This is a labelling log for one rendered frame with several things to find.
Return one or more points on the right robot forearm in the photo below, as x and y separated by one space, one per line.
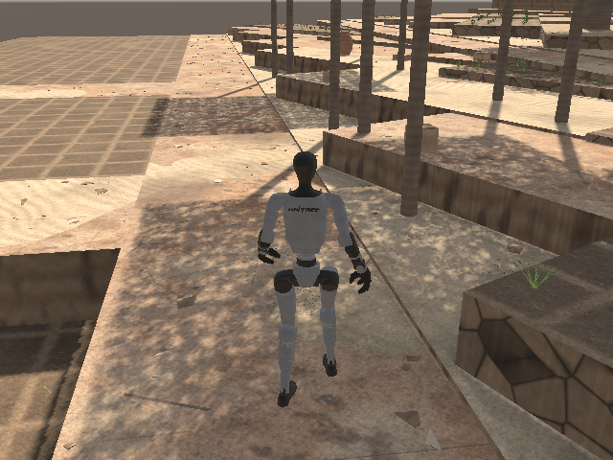
355 256

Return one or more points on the right robot upper arm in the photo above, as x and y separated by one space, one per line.
336 203

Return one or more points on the robot right hand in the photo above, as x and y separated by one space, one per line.
365 278

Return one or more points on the left robot foot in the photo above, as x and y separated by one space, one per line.
283 399

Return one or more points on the robot torso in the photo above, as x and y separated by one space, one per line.
305 223

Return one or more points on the left robot forearm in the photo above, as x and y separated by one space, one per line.
263 247

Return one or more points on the robot left hand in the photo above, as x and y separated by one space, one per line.
271 252

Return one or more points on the left robot upper arm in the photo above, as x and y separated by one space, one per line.
271 214

